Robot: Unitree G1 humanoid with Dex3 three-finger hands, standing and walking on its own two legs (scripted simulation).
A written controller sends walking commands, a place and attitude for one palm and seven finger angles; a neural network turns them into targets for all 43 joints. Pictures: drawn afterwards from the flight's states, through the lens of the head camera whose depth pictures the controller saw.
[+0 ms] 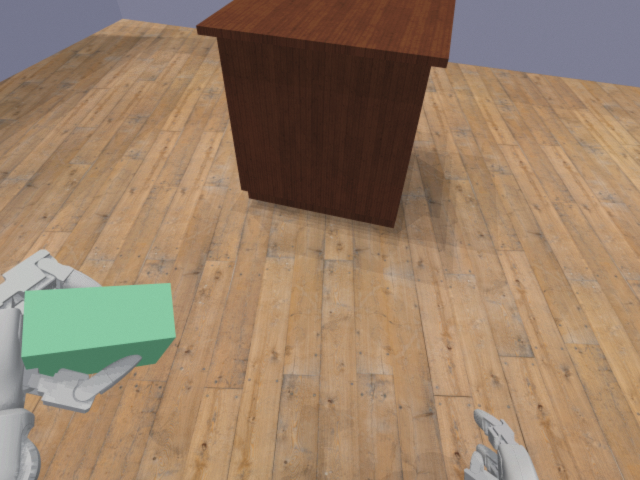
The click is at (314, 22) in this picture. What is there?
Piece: table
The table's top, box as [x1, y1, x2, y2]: [196, 0, 455, 67]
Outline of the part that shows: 196,25 198,34 445,67 448,59 455,0 233,0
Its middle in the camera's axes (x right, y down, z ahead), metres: +0.08 -0.85 +1.44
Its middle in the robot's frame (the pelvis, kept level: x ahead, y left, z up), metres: +1.65 +0.01 +0.02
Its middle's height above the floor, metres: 0.79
